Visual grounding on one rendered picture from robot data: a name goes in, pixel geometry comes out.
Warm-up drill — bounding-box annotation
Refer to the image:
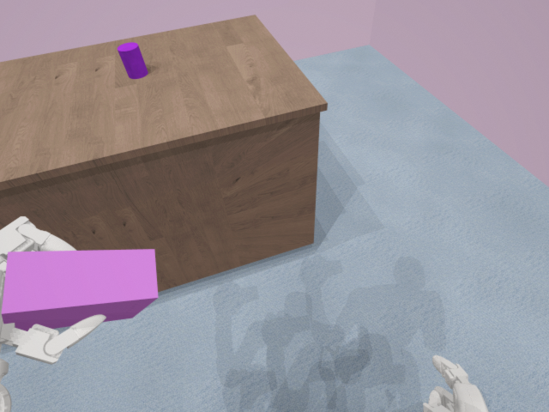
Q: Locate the robot right hand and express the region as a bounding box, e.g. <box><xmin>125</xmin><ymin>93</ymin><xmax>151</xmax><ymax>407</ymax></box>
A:
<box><xmin>423</xmin><ymin>355</ymin><xmax>489</xmax><ymax>412</ymax></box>

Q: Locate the robot left hand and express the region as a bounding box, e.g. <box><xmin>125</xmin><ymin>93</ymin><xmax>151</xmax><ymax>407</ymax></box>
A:
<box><xmin>0</xmin><ymin>216</ymin><xmax>106</xmax><ymax>365</ymax></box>

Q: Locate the table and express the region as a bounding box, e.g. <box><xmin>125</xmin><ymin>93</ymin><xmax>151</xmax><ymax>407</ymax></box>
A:
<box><xmin>0</xmin><ymin>15</ymin><xmax>328</xmax><ymax>292</ymax></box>

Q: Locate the sponge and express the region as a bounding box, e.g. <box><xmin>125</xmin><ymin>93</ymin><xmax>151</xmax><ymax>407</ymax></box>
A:
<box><xmin>2</xmin><ymin>249</ymin><xmax>158</xmax><ymax>331</ymax></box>

